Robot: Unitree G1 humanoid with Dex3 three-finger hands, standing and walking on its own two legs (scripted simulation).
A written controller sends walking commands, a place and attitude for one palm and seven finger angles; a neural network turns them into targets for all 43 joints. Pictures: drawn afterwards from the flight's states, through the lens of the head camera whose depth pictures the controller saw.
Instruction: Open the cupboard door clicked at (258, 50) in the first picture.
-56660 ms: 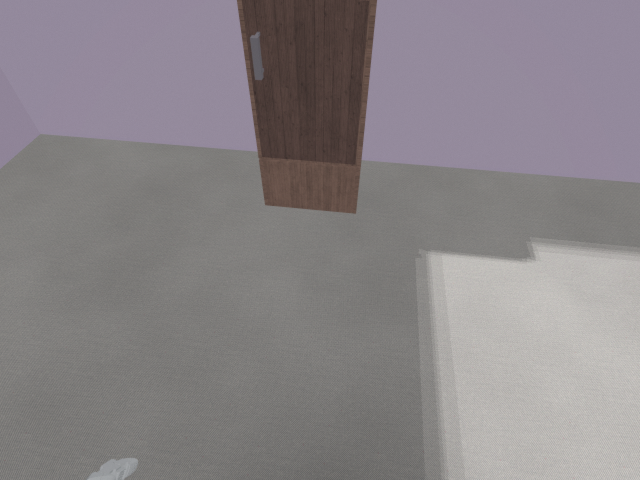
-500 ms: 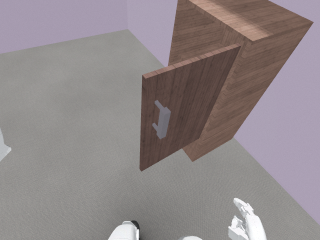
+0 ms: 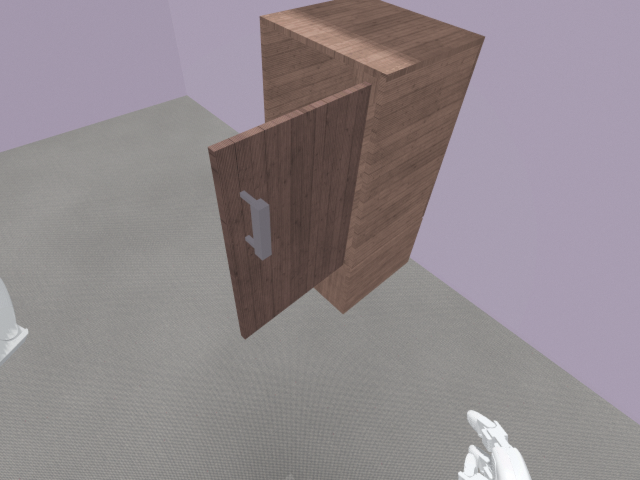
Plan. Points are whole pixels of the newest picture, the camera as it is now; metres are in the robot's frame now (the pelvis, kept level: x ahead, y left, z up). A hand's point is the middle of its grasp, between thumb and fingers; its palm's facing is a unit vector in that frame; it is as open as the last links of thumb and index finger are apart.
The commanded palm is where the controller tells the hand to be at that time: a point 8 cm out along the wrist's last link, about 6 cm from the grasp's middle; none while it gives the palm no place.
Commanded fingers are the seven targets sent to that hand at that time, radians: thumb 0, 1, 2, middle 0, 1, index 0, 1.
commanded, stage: stop stepping back and stand still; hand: left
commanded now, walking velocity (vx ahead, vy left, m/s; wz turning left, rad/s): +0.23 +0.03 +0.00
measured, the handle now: (254, 225) +0.57 +0.11 -0.05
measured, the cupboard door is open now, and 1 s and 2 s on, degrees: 92 92 92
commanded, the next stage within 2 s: let the arm hang, fingers relaxed in 0.78 s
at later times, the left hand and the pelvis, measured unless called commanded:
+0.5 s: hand (0, 389) +0.17 +0.25 +0.17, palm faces +0.45 -0.77 -0.46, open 7.4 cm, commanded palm +0.11 +0.29 +0.18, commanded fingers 0.00 0.90 0.90 -0.20 -0.30 -0.20 -0.30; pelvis -0.03 -0.01 +0.00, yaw +1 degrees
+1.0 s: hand (60, 451) +0.17 +0.28 +0.01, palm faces +0.16 -0.86 -0.49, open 7.4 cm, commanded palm none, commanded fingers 0.00 0.90 0.90 -0.20 -0.30 -0.20 -0.30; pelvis -0.04 +0.02 +0.00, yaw +2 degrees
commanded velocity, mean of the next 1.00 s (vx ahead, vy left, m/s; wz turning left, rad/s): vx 0.05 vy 0.03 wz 0.00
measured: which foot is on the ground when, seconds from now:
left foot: down 0.00-0.06, up 0.08-0.40, down 0.42-1.00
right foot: up 0.00-0.02, down 0.04-1.00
